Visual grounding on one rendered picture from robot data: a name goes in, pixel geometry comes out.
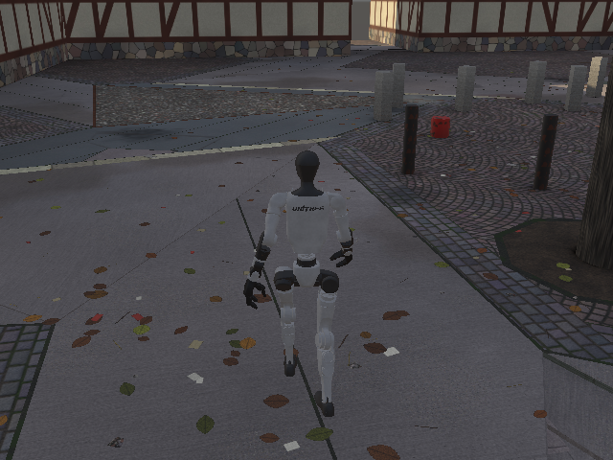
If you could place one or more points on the right robot forearm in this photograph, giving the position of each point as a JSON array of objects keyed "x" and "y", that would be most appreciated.
[{"x": 346, "y": 247}]

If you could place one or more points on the robot left thigh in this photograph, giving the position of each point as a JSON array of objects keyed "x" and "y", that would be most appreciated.
[{"x": 284, "y": 284}]

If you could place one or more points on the right robot upper arm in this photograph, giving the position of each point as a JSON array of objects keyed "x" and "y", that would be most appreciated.
[{"x": 337, "y": 202}]

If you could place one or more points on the left robot forearm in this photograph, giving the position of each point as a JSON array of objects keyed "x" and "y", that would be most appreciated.
[{"x": 259, "y": 260}]

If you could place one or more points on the robot right shin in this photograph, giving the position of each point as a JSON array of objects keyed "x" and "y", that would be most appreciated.
[{"x": 326, "y": 359}]

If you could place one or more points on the left robot upper arm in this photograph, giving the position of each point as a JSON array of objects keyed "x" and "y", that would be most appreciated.
[{"x": 276, "y": 203}]

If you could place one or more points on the robot right hand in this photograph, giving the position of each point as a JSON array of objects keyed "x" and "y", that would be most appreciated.
[{"x": 338, "y": 255}]

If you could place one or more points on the robot left hand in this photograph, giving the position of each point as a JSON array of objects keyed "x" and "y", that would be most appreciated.
[{"x": 248, "y": 292}]

